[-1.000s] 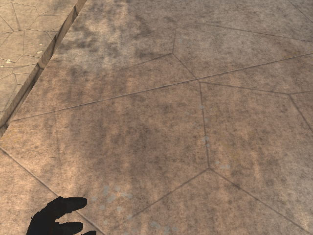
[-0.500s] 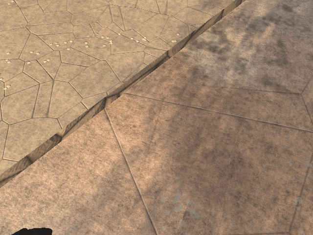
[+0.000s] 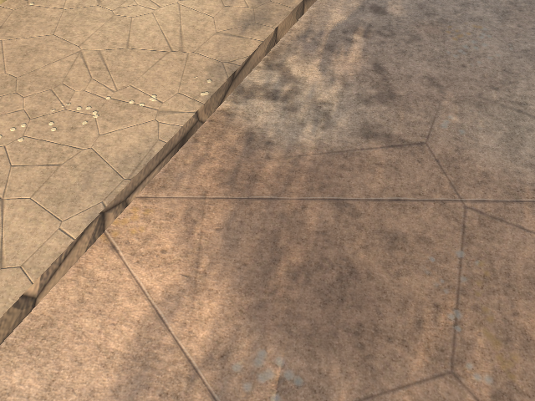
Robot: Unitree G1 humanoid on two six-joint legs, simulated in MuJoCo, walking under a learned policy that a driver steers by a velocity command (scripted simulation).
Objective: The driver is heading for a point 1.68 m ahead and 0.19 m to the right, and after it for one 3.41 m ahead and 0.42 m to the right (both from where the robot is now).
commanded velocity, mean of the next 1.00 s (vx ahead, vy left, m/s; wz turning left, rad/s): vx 0.00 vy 0.00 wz -0.26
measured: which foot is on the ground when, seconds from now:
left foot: down 0.00-0.44, up 0.46-0.98, down 1.00-1.00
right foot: up 0.00-0.42, down 0.44-1.00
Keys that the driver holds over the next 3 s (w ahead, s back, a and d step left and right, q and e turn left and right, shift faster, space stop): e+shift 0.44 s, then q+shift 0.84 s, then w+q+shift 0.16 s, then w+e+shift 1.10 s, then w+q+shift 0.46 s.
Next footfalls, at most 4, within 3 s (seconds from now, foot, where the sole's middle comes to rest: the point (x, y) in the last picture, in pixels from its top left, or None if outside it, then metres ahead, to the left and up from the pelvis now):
0.44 right None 0.00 -0.17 -0.77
1.00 left None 0.09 0.05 -0.77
1.46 right None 0.19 -0.15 -0.77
1.80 left None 0.33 0.15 -0.77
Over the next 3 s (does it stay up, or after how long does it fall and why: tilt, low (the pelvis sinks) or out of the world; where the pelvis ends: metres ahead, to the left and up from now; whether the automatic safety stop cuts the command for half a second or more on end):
stays up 1.26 -0.21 0.01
